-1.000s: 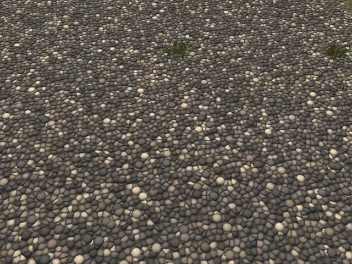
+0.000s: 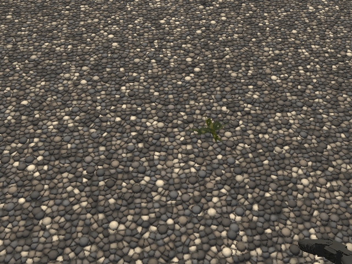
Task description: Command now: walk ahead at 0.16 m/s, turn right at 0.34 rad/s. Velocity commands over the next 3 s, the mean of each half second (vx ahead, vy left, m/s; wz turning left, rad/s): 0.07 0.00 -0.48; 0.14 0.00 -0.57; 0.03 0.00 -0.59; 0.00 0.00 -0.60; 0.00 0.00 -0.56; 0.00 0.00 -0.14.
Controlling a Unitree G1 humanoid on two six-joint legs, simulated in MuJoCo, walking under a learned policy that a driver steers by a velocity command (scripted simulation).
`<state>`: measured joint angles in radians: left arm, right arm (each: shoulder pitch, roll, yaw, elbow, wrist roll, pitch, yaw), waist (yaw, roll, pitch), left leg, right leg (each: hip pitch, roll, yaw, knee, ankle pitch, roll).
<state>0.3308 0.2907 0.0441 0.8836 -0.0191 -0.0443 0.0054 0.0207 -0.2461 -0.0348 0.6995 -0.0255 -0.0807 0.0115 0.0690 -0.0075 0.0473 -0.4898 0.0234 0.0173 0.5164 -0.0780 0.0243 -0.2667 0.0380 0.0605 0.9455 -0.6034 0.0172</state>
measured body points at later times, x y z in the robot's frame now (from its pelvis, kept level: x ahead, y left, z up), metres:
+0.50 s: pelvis +0.05 -0.04 +0.01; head +0.08 -0.08 +0.46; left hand +0.24 +0.22 -0.07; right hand +0.13 -0.35 -0.11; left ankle +0.10 +0.11 -0.65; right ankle +0.05 -0.13 -0.73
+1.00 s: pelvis +0.12 -0.03 +0.02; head +0.16 -0.04 +0.47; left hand +0.41 +0.13 -0.08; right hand +0.08 -0.34 -0.08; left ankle +0.18 +0.08 -0.73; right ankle +0.06 -0.15 -0.65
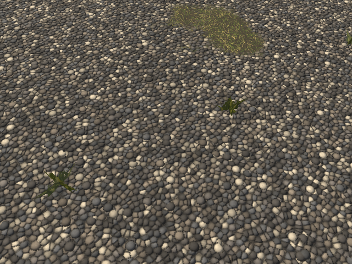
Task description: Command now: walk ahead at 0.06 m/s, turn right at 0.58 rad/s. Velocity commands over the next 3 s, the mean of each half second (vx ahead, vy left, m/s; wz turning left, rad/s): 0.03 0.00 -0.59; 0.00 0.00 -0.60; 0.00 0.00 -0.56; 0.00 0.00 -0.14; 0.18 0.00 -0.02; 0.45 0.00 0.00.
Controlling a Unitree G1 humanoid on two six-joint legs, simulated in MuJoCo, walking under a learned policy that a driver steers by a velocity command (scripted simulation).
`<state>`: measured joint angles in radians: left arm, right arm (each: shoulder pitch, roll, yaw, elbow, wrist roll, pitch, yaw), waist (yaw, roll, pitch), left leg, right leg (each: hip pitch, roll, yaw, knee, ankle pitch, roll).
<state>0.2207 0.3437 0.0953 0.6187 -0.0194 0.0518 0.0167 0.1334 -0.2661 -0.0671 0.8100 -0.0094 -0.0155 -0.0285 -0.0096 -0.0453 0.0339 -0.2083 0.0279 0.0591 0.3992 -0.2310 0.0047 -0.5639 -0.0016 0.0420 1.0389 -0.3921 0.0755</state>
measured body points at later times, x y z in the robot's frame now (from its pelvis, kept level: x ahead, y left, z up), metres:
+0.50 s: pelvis +0.05 -0.05 +0.00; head +0.09 -0.08 +0.44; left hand +0.29 +0.18 -0.07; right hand +0.13 -0.36 -0.11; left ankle +0.11 +0.10 -0.70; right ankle +0.06 -0.15 -0.74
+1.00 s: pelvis +0.06 -0.03 +0.00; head +0.09 -0.06 +0.44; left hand +0.35 +0.10 -0.09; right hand +0.01 -0.35 -0.11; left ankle +0.12 +0.08 -0.74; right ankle -0.02 -0.15 -0.72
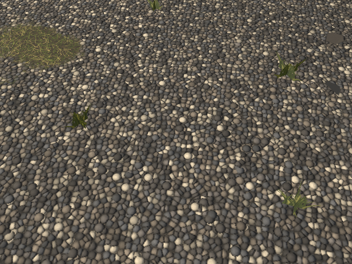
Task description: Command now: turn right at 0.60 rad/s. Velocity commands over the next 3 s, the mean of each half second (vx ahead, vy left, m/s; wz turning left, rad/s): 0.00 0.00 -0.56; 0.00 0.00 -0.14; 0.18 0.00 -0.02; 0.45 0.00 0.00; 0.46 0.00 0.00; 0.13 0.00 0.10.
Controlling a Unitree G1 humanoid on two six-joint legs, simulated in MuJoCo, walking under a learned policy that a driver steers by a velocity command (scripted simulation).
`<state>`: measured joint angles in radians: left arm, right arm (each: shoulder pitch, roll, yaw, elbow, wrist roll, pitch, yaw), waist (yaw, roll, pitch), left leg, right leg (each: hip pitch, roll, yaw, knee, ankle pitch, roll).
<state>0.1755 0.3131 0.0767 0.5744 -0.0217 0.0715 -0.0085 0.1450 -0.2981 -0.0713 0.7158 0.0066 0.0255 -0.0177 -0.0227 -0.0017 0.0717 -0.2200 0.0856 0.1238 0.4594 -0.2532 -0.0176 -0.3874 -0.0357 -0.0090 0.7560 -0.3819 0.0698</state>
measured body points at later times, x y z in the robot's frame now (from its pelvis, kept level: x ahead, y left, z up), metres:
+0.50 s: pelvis +0.01 -0.02 -0.01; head +0.04 -0.03 +0.44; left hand +0.26 +0.21 -0.09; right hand +0.10 -0.33 -0.10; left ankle +0.06 +0.10 -0.74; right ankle +0.00 -0.13 -0.74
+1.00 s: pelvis +0.01 -0.03 +0.00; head +0.01 -0.04 +0.44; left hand +0.21 +0.17 -0.11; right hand +0.05 -0.32 -0.12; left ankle +0.06 +0.10 -0.74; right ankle -0.05 -0.15 -0.74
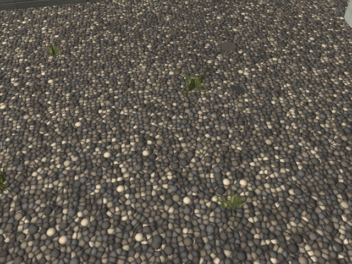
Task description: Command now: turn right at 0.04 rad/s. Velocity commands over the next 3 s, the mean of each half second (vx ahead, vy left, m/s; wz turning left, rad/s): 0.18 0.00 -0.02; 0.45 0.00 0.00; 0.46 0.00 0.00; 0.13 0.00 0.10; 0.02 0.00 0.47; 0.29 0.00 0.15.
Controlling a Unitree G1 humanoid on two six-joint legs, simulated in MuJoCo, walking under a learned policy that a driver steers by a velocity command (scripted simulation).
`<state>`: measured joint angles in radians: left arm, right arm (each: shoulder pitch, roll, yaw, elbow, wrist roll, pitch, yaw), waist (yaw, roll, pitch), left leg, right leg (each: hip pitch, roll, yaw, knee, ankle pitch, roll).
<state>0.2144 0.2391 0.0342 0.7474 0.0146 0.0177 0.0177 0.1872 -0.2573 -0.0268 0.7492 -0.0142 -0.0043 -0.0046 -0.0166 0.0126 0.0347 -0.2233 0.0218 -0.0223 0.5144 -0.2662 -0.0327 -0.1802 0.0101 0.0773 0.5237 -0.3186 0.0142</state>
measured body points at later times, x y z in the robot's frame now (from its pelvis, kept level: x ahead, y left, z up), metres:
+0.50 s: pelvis +0.07 +0.03 +0.01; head +0.08 +0.05 +0.46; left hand +0.19 +0.29 -0.12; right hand +0.08 -0.24 -0.11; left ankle +0.01 +0.12 -0.74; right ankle +0.03 -0.12 -0.66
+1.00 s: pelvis +0.33 -0.03 +0.01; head +0.35 -0.04 +0.46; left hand +0.42 +0.24 -0.11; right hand +0.43 -0.31 -0.11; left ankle +0.31 +0.12 -0.65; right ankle +0.37 -0.11 -0.74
